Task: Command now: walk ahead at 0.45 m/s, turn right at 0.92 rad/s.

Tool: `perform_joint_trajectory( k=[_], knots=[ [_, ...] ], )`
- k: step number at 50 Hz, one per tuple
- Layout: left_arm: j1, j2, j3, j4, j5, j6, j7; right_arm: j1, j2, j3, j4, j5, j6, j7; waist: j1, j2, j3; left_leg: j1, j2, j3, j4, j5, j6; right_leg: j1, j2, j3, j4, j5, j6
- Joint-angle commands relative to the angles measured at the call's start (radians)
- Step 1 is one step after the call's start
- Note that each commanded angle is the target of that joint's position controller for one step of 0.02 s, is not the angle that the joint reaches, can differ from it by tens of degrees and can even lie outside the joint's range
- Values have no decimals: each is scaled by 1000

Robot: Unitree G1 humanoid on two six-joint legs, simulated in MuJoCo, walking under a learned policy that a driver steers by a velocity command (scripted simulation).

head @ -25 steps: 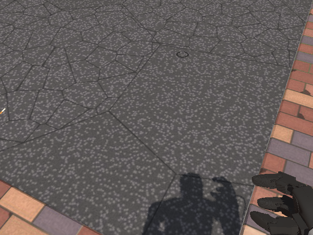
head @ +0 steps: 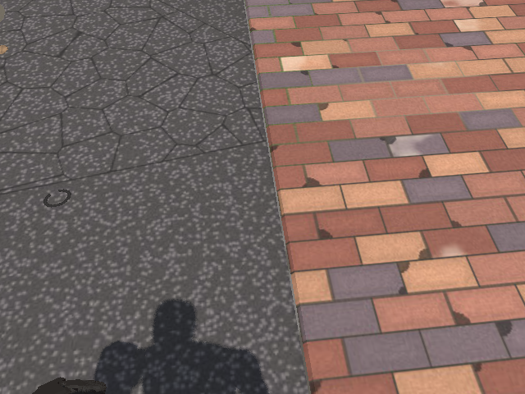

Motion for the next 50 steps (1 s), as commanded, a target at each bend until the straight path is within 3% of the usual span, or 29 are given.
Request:
perform_joint_trajectory(
  k=[1,2,3,4,5,6,7,8,9,11,12,14,18,21,23,24,25,26,27,28,29,30,32,34,36,41,42,45,50],
  knots=[
    [466,295,90,130,0,21,50,-7,-66,-19,-140,-18,5,-7,111,-136,-132,-816,-75,-114,976,-321,-13,903,-235,318,194,1179,-134],
    [481,319,104,83,-34,18,41,-2,-94,-6,-190,-28,12,-13,143,-9,-428,-935,-60,-297,990,-215,-40,1103,-372,569,135,1101,-296],
    [378,289,106,40,-48,34,53,-63,-122,-1,-205,-33,15,-19,124,77,-415,-930,-32,-345,899,-90,-33,961,-361,672,-5,731,-312],
    [286,217,87,19,-57,45,65,-122,-140,-1,-209,-54,20,-14,83,127,-294,-907,7,-357,785,-32,-26,768,-301,655,-92,414,-281],
    [219,157,65,8,-54,45,75,-109,-127,0,-190,-64,33,-10,32,150,-242,-865,27,-353,734,14,-24,624,-292,611,-132,310,-256],
    [209,113,50,1,-57,35,78,-91,-131,-1,-174,-74,56,-12,18,156,-207,-766,46,-341,691,22,-29,461,-304,579,-147,410,-241],
    [222,89,39,24,-60,27,75,-100,-112,1,-178,-69,81,-13,-4,181,-181,-680,64,-337,595,15,-35,321,-280,509,-163,427,-216],
    [226,87,35,36,-49,16,70,-111,-88,7,-178,-60,92,-16,-8,184,-173,-617,66,-323,525,29,-30,237,-259,450,-169,473,-197],
    [223,81,30,44,-34,5,65,-116,-65,14,-176,-49,94,-17,-9,169,-193,-573,61,-313,458,74,-13,209,-240,393,-171,519,-171],
    [206,31,7,75,-23,-8,56,-105,-27,24,-159,-28,93,-15,-16,106,-217,-499,62,-311,249,217,29,208,-180,267,-171,517,-81],
    [203,21,2,88,-21,-11,53,-114,-21,24,-150,-20,91,-13,-5,67,-209,-483,48,-301,171,283,47,230,-155,217,-179,483,-38],
    [192,26,2,97,-22,-10,55,-153,-32,18,-143,-8,91,-5,23,14,-184,-502,23,-296,88,359,61,289,-158,167,-194,392,-10],
    [209,51,14,99,-17,30,76,-251,-68,-3,-187,-30,100,19,70,-6,-99,-595,7,-275,26,230,72,374,-229,159,-171,169,-46],
    [211,62,23,88,-17,51,91,-245,-58,-13,-206,-40,114,38,77,-11,-51,-604,-16,-247,-19,76,89,397,-291,183,-113,61,-58],
    [192,74,29,78,-23,57,99,-214,-41,-16,-207,-36,114,43,63,-10,-42,-558,-41,-223,-120,69,108,408,-299,170,-42,42,-32],
    [180,81,33,73,-27,58,104,-182,-39,-19,-205,-38,107,41,39,12,-50,-491,-53,-237,-226,165,124,387,-278,137,39,26,6],
    [186,77,35,61,-27,55,105,-141,-94,-35,-201,-43,97,33,27,125,-76,-401,2,-385,-324,427,164,322,-199,67,222,-92,70],
    [163,37,26,1,-35,57,98,-103,-236,-72,-216,-43,90,29,30,342,-93,-259,258,-783,-360,984,317,48,1,-18,486,-602,157],
    [95,3,10,-25,-24,72,100,-12,-250,-86,-198,-22,98,31,-29,330,-164,-185,324,-917,-415,1129,443,-80,77,111,681,-963,175],
    [83,6,6,-23,-20,75,96,-18,-231,-87,-199,-17,105,25,-19,179,-149,-186,277,-829,-401,1033,440,-110,34,183,768,-899,181],
    [63,7,5,-20,-29,71,92,-88,-201,-82,-207,-21,116,16,9,103,-92,-237,211,-738,-404,905,396,-131,1,196,750,-800,183],
    [48,24,8,-27,-31,68,92,-144,-174,-74,-219,-19,127,10,34,92,-64,-260,149,-685,-415,825,342,-143,-19,194,697,-729,186],
    [68,43,11,-22,-19,76,86,-174,-149,-69,-237,-12,133,12,42,118,-101,-252,83,-642,-416,794,290,-101,-19,183,633,-659,199],
    [69,33,6,-31,-23,84,78,-139,-174,-80,-232,-12,128,16,30,108,-134,-219,66,-652,-404,805,272,-98,-12,187,584,-634,210],
    [101,29,2,-12,-32,89,78,-141,-165,-76,-235,-19,123,11,23,125,-162,-185,73,-615,-403,832,261,-94,-23,166,535,-612,216],
    [102,6,-11,25,-38,102,75,-180,-65,-21,-222,-46,116,1,5,172,-147,-289,69,-534,-471,638,221,104,-62,153,322,-579,202],
    [101,2,-14,36,-41,104,72,-191,-63,-13,-217,-54,114,0,0,178,-129,-329,71,-517,-489,567,215,164,-57,151,264,-580,194],
    [94,64,3,36,-49,105,66,-197,-149,-32,-202,-61,119,-8,-9,185,-64,-336,116,-528,-471,512,240,170,-16,143,238,-643,165],
    [142,52,7,35,-56,91,55,-235,-154,-39,-193,-41,121,-23,17,136,-61,-237,190,-523,-383,718,268,168,-17,119,181,-726,128]
  ],
)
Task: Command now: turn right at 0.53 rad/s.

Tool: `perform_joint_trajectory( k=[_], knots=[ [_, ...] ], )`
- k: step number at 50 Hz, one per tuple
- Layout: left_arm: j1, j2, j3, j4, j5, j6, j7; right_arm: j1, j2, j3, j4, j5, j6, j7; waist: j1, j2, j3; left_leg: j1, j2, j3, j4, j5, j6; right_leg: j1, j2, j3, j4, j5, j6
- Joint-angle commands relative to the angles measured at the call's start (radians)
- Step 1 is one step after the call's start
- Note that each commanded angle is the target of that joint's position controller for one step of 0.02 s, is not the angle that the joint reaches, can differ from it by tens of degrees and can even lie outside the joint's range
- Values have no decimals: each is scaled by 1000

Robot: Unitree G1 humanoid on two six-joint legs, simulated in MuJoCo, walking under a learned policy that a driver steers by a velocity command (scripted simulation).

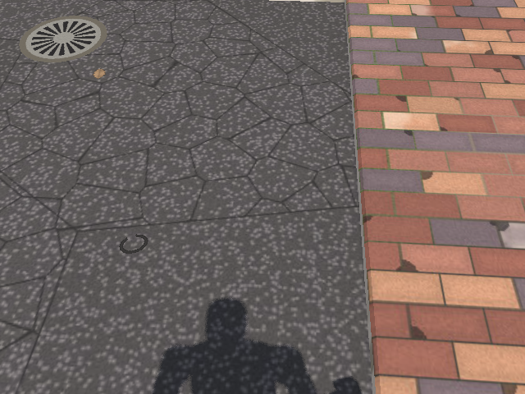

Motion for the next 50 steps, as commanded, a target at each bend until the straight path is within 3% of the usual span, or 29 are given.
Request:
perform_joint_trajectory(
  k=[1,3,4,5,6,7,8,9,11,14,16,17,19,21,25,30,32,33,34,35,36,37,38,40,43,46,47,49,50],
  knots=[
    [-36,96,26,-81,-7,-24,-4,31,-199,-63,-30,9,-5,-15,-34,72,-44,124,353,-190,-27,522,125,-28,6,-20,-75,-14,-28],
    [5,89,27,-80,-3,-32,-4,-10,-204,-70,-36,13,-6,-17,3,58,-50,72,309,-112,66,460,61,76,14,18,-282,163,-54],
    [25,153,43,-85,13,-41,0,-26,-188,-69,-53,11,-10,-15,4,-46,-51,-29,226,-40,219,298,-1,141,-83,215,-380,290,-97],
    [39,281,76,-102,14,-50,-2,-41,-140,-57,-103,6,-7,-13,-17,-221,-26,-307,38,82,404,-194,-90,255,-327,563,-377,798,-211],
    [129,283,89,-77,14,-50,-5,-89,-129,-47,-114,-2,0,-22,41,-219,-43,-403,-3,0,590,-430,-99,270,-379,644,-376,978,-338],
    [116,252,89,-76,6,-48,0,-62,-132,-46,-98,2,3,-18,13,-126,-40,-420,38,-46,684,-377,-105,277,-325,555,-362,925,-342],
    [54,218,84,-88,-1,-39,6,-60,-138,-47,-85,9,0,-14,-11,-79,-18,-426,65,-56,688,-289,-111,254,-250,469,-363,823,-295],
    [9,195,79,-101,-3,-27,12,-68,-154,-51,-85,10,-5,-9,-27,-73,-14,-431,81,-56,660,-228,-119,254,-194,425,-364,772,-247],
    [18,192,83,-108,-8,-18,13,-68,-163,-51,-85,1,-4,8,-17,-80,-62,-414,78,-39,636,-177,-141,292,-142,397,-345,822,-218],
    [78,218,99,-100,-6,-15,10,-101,-145,-40,-105,9,-3,16,10,-68,-81,-431,73,-38,557,-161,-153,327,-123,434,-324,811,-207],
    [77,221,101,-106,0,-14,15,-90,-156,-39,-100,12,-2,13,12,-89,-92,-433,77,-29,517,-150,-155,337,-128,441,-320,789,-204],
    [96,206,96,-105,5,-16,15,-66,-162,-38,-87,7,-3,18,25,-97,-135,-396,88,-11,498,-146,-154,329,-126,442,-353,585,-208],
    [111,166,76,-98,27,-22,6,-92,-154,-33,-75,-6,-8,33,57,-143,-91,-379,112,6,433,-112,-140,262,-112,480,-459,8,-216],
    [113,172,70,-91,42,-40,-1,-139,-156,-32,-77,-7,-20,45,78,-175,-6,-405,131,20,357,-78,-124,231,-143,521,-524,-151,-222],
    [123,216,76,-75,49,-91,5,-148,-178,-32,-73,7,-44,63,77,-135,36,-422,141,12,284,-65,-65,265,-218,484,-558,-165,-215],
    [49,211,74,-85,44,-130,10,-80,-187,-36,-76,19,-49,87,17,-120,90,-280,140,50,207,-84,11,182,-263,316,-604,-100,-171],
    [-1,209,68,-94,36,-136,6,65,-188,-45,-38,14,-52,84,-73,-72,52,-17,73,124,127,-82,44,62,-226,183,-479,114,-147],
    [-5,185,57,-97,44,-139,7,245,-221,-65,25,8,-61,76,-151,15,-25,196,19,111,102,-139,59,-17,-161,78,-207,377,-129],
    [-51,125,34,-144,42,-148,5,437,-332,-98,64,-3,-74,62,-226,268,-103,382,219,-305,-89,-464,141,-236,-45,-68,253,451,-64],
    [-87,73,16,-193,51,-162,-1,413,-337,-88,50,7,-81,65,-168,367,-69,448,361,-814,-315,-690,198,-544,94,9,432,-16,-29],
    [-133,107,16,-197,65,-172,-5,312,-278,-77,31,11,-77,69,-129,194,11,385,383,-825,-292,-609,210,-631,22,100,537,54,-39],
    [-141,142,21,-185,68,-180,-13,278,-271,-82,15,10,-79,66,-112,60,16,330,355,-691,-240,-468,209,-603,-33,107,531,137,-38],
    [-129,141,19,-179,70,-183,-19,280,-275,-86,17,13,-81,60,-94,5,6,282,317,-599,-246,-393,199,-555,-60,100,482,161,-29],
    [-128,122,6,-178,82,-162,-27,267,-232,-70,24,22,-90,47,-60,24,39,184,242,-495,-284,-269,174,-497,-86,78,395,194,7],
    [-189,105,-9,-191,67,-123,-38,315,-198,-57,57,30,-115,42,-70,53,82,155,195,-337,-341,1,139,-523,-92,-24,299,280,15],
    [-305,80,-25,-225,43,-115,-41,379,-177,-45,93,36,-130,44,-110,25,87,180,155,-189,-358,393,56,-513,-62,-112,178,394,-11],
    [-335,56,-37,-239,35,-120,-45,391,-167,-39,102,33,-137,42,-118,47,98,154,158,-147,-362,539,34,-466,-59,-134,95,431,-24],
    [-423,22,-55,-272,38,-132,-47,427,-130,-25,144,33,-140,31,-139,44,123,125,162,-144,-381,788,18,-343,-22,-166,-46,497,-48],
    [-411,22,-57,-267,41,-138,-45,424,-144,-25,154,33,-137,21,-127,48,98,148,163,-143,-346,972,6,-267,16,-172,-97,518,-61]
  ],
)
Over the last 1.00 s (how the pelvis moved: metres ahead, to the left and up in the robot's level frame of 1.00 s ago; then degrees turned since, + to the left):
0.23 0.07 0.01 7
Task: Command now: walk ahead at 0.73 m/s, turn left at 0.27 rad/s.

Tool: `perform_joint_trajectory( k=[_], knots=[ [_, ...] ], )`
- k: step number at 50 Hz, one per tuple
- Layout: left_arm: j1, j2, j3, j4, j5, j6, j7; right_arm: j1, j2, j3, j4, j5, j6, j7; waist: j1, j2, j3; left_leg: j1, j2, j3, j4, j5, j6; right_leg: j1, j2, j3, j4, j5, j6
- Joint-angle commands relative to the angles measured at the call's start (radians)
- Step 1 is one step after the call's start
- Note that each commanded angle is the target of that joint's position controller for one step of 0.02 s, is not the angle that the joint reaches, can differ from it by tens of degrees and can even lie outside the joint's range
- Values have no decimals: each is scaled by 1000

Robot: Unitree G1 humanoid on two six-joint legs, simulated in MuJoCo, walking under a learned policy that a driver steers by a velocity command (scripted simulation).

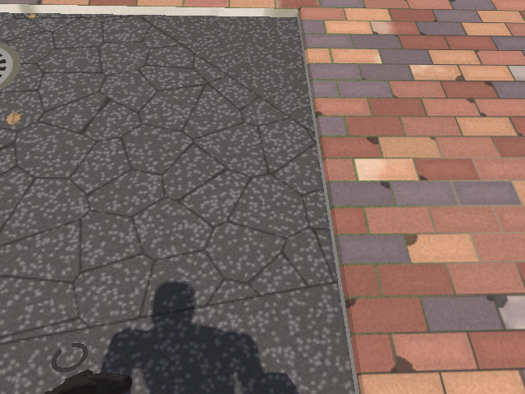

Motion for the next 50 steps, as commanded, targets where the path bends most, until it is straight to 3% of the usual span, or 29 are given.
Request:
perform_joint_trajectory(
  k=[1,2,3,4,5,6,7,8,9,10,12,14,17,19,23,25,26,27,28,29,30,31,33,35,37,41,46,48,50],
  knots=[
    [-167,19,-12,-109,0,-34,3,56,-151,-27,8,1,-11,-29,3,95,74,-219,207,-29,84,1269,-81,299,134,-73,-135,87,-35],
    [-76,56,-1,-82,1,-40,14,39,-183,-35,10,-2,-11,-41,53,113,13,-187,223,-58,185,1395,-102,412,168,-41,-160,81,-37],
    [75,107,17,-36,-6,-45,29,5,-210,-43,10,-7,-10,-48,131,116,-61,-198,223,-82,345,1418,-125,579,174,3,-184,96,-37],
    [256,150,33,20,-15,-48,50,-59,-232,-50,0,-3,-11,-45,224,123,-127,-239,207,-92,551,1362,-138,758,126,42,-255,182,-42],
    [440,196,52,67,3,-51,75,-138,-209,-48,-29,6,-15,-43,310,102,-202,-389,160,-82,817,1091,-143,998,-20,141,-235,286,-72],
    [485,280,72,78,34,-50,78,-49,-56,-24,-66,23,-11,-48,218,-253,-344,-653,-24,45,1305,-268,-161,1275,-411,435,-55,1078,-195],
    [469,208,70,47,7,-38,58,3,-146,-42,-62,43,8,-61,194,-95,-555,-739,-9,7,1477,-271,-139,1333,-463,592,-66,1157,-282],
    [356,150,65,20,-10,-34,61,-67,-167,-46,-64,30,23,-59,166,-41,-472,-769,54,18,1441,-146,-134,1183,-411,507,-164,888,-274],
    [270,71,46,14,-12,-36,65,-122,-157,-45,-73,7,38,-47,139,-3,-301,-811,101,47,1365,-96,-130,1019,-343,406,-249,650,-235],
    [240,33,35,22,-10,-39,71,-152,-131,-46,-77,-7,54,-31,114,13,-180,-832,131,60,1321,-89,-134,886,-305,329,-317,525,-213],
    [242,39,38,45,-27,-41,82,-154,-78,-44,-91,-30,96,-7,71,-12,-47,-747,163,92,1235,-84,-151,628,-274,196,-429,440,-187],
    [203,57,46,50,-31,-51,75,-169,-41,-39,-123,-32,119,5,29,-44,-19,-720,177,118,1147,-58,-160,513,-268,96,-470,461,-180],
    [107,64,54,37,-30,-55,65,-216,-24,-27,-175,-27,122,27,-13,-105,-41,-640,204,166,850,182,-143,448,-205,-83,-455,428,-120],
    [102,74,62,32,-35,-54,61,-253,-36,-29,-186,-22,122,41,0,-115,-66,-567,185,208,718,329,-126,458,-187,-148,-409,336,-84],
    [153,117,91,28,-49,-27,53,-334,-89,-50,-235,-33,133,40,35,-79,-42,-544,153,266,613,238,-93,524,-249,-165,-263,196,-32],
    [181,128,100,28,-54,3,52,-259,-110,-68,-227,-45,121,26,11,-39,-65,-467,107,274,530,164,-57,552,-245,-185,-41,188,-2],
    [212,137,104,24,-46,19,47,-154,-146,-85,-197,-54,104,8,-35,73,-96,-344,118,162,438,299,-18,478,-202,-188,200,45,41],
    [275,67,89,-15,-20,36,38,-193,-286,-112,-219,-42,102,-9,56,306,-67,-302,365,-218,435,893,62,262,-55,-190,500,-691,101],
    [314,59,78,-56,-8,65,50,-170,-355,-138,-258,-3,106,2,36,310,-276,-171,478,-575,285,716,242,141,60,44,649,-771,129],
    [272,81,75,-50,-3,69,61,-209,-321,-136,-278,-2,113,2,32,175,-249,-188,467,-554,219,403,232,99,21,125,642,-682,123],
    [188,89,77,-62,-12,66,68,-250,-265,-123,-274,-14,123,-6,31,125,-150,-273,408,-464,209,236,197,92,13,142,591,-583,106],
    [137,83,75,-63,-12,62,76,-288,-218,-109,-265,-18,130,-9,54,100,-75,-348,345,-382,197,203,146,102,-5,153,504,-502,95],
    [155,90,77,-48,-2,76,81,-327,-163,-96,-273,-13,131,-14,79,109,-78,-430,277,-284,207,299,90,208,0,145,413,-433,86],
    [156,65,71,-44,-8,87,77,-304,-179,-104,-265,-16,125,-4,78,57,-118,-420,254,-273,231,389,78,246,28,148,352,-428,87],
    [126,51,66,-54,-15,89,75,-287,-204,-115,-259,-19,127,0,64,48,-122,-412,240,-299,229,319,72,245,48,161,271,-418,90],
    [75,63,67,-69,-17,87,78,-280,-219,-125,-260,-24,137,8,41,102,-98,-424,219,-395,195,62,58,247,85,187,157,-380,83],
    [63,79,70,-68,-31,69,82,-294,-228,-130,-258,-30,142,17,33,155,-82,-457,186,-475,200,24,21,361,141,196,-6,-376,54],
    [148,85,71,-35,-36,61,88,-323,-205,-119,-257,-29,140,16,58,193,-106,-475,182,-440,221,88,-9,473,138,165,-112,-364,33],
    [202,86,74,-15,-27,54,97,-315,-169,-100,-240,-17,138,4,85,173,-107,-555,143,-399,263,34,-61,634,111,150,-305,-258,9]
  ],
)
Over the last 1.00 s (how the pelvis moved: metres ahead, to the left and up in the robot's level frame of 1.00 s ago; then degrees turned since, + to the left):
0.36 0.04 -0.01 -1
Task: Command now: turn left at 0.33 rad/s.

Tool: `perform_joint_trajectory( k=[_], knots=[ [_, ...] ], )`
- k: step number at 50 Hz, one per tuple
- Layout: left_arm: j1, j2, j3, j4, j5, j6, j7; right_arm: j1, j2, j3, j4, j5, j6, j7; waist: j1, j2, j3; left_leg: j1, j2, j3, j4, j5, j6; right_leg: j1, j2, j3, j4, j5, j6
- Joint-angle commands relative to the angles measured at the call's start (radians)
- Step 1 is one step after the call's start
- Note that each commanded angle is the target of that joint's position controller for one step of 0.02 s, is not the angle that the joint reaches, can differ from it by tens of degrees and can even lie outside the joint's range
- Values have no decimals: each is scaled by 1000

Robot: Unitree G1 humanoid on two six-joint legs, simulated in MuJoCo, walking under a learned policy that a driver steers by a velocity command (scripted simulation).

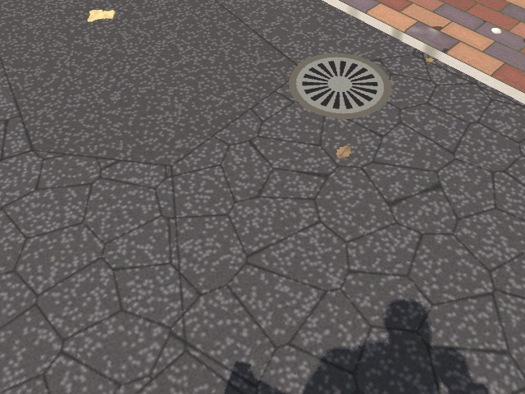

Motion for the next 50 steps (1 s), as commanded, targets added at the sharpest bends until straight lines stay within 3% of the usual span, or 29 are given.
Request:
perform_joint_trajectory(
  k=[1,2,3,4,5,8,9,11,13,15,16,17,18,19,20,21,24,27,32,35,37,38,39,40,41,42,45,47,50],
  knots=[
    [71,122,29,-40,17,-19,17,37,-55,1,-40,11,-17,-18,23,-11,-124,-27,159,-154,4,-365,15,206,-142,120,-295,-7,-59],
    [29,182,32,-70,41,-20,9,0,-34,9,-58,18,-18,-26,39,-198,-87,-113,0,55,192,-410,-28,141,-361,436,-439,-118,-150],
    [4,133,17,-55,44,-22,-3,2,-69,4,-43,-9,-23,-32,21,-150,-61,-18,31,37,312,-409,-40,1,-385,491,-428,-37,-202],
    [-42,57,-9,-48,27,-28,-14,33,-49,13,-17,-5,-24,-30,-24,-111,-55,68,78,42,302,-345,-48,-48,-336,422,-416,6,-193],
    [-73,53,-10,-41,14,-29,-23,38,-46,21,-3,-7,-23,-25,-43,-126,-38,103,114,125,276,-285,-56,-50,-260,334,-392,47,-160],
    [51,189,48,-12,1,-12,-41,-28,-81,22,-19,-9,-28,-31,24,-194,-38,-35,91,239,295,-362,-67,149,-186,348,-273,360,-139],
    [126,201,60,8,-5,-7,-46,-49,-80,28,-30,-10,-32,-31,49,-169,-84,-70,90,245,294,-389,-68,224,-185,390,-285,205,-152],
    [194,205,74,35,-2,5,-54,-116,-72,38,-57,-8,-48,-24,79,-206,-66,-115,97,238,257,-451,-61,264,-176,491,-368,-299,-181],
    [188,191,82,42,2,9,-58,-156,-58,48,-69,2,-70,-30,77,-227,-19,-57,95,235,158,-456,-51,210,-155,526,-397,-348,-182],
    [105,176,88,28,-1,10,-60,-84,-35,55,-48,14,-93,-48,12,-180,-22,187,80,245,-78,-348,-24,69,-71,456,-367,-213,-123],
    [19,170,93,2,0,9,-55,46,-47,50,-8,14,-99,-62,-69,-162,-22,419,101,275,-269,-206,1,-80,-4,377,-325,-154,-53],
    [-24,134,92,-18,-5,-2,-49,185,-126,27,34,8,-105,-81,-120,-118,-51,746,197,260,-317,-168,26,-336,85,250,-211,-151,46],
    [96,21,64,-5,-27,-9,-44,132,-173,19,16,9,-106,-93,-56,136,-122,824,488,1,-269,-404,39,-459,101,115,179,-254,12],
    [20,58,58,-54,-16,-23,-46,26,-210,15,-24,-12,-104,-100,-55,128,-49,648,655,-231,-319,-571,128,-617,24,43,295,-129,-3],
    [-54,101,61,-81,-4,-29,-60,1,-150,24,-13,-32,-116,-93,-31,62,4,559,648,-191,-310,-571,153,-616,-80,45,378,-36,-15],
    [-45,111,67,-69,1,-31,-75,-9,-95,40,-7,-25,-130,-80,-18,47,26,552,577,-94,-318,-503,126,-637,-77,39,434,13,-16],
    [-12,101,60,-54,26,-16,-111,77,-91,46,31,-15,-153,-60,-25,71,26,520,472,137,-330,-301,82,-657,-105,-38,616,74,-14],
    [-112,92,44,-107,22,-15,-131,134,-89,47,68,-17,-172,-37,-33,72,86,441,443,264,-371,-185,72,-670,-134,-68,629,141,-22],
    [-257,54,6,-174,24,-18,-156,175,-85,52,117,-16,-185,-39,-40,53,157,380,422,466,-405,183,43,-517,-133,-223,347,208,-75],
    [-183,36,-9,-157,27,-22,-136,240,-123,54,164,-20,-184,-51,27,96,49,397,473,515,-217,1087,36,-177,-2,-305,218,122,-161],
    [182,127,34,-50,32,-30,-102,210,-204,40,177,-21,-161,-57,226,137,-147,319,515,491,210,1217,71,256,69,-221,141,-16,-209],
    [347,209,67,3,39,-36,-79,162,-189,44,161,-8,-161,-53,319,89,-226,104,458,495,552,916,68,553,-19,-69,36,-48,-229],
    [305,308,82,6,66,-48,-64,273,25,93,106,28,-163,-22,159,-241,-368,-306,260,422,1025,-409,34,856,-427,455,-84,-316,-290],
    [363,285,85,-20,39,-54,-61,133,-90,66,84,38,-182,-27,267,-43,-499,-302,196,169,1133,-337,70,770,-472,677,-237,-341,-253],
    [299,256,77,35,50,-64,-51,39,-95,55,52,55,-182,-30,204,-31,-263,-378,237,178,1107,-204,71,592,-429,504,-280,-250,-206],
    [244,196,63,47,45,-77,-50,75,-62,67,64,46,-179,-25,135,2,-119,-352,297,216,1010,-150,67,407,-416,380,-315,-142,-191],
    [154,73,24,57,28,-116,-51,196,-8,68,148,9,-109,0,18,-54,-17,-204,359,229,891,-124,43,133,-325,105,-424,-60,-119],
    [174,57,21,93,9,-141,-54,148,22,66,144,12,-84,14,4,-59,57,-278,368,237,843,-78,38,118,-278,-37,-473,68,-57],
    [191,31,15,117,6,-160,-63,16,51,73,102,24,-81,23,13,-111,116,-335,328,324,686,81,48,118,-180,-266,-507,397,14]
  ],
)
Over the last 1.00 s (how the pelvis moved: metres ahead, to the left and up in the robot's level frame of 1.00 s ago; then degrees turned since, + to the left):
0.38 0.06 0.01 46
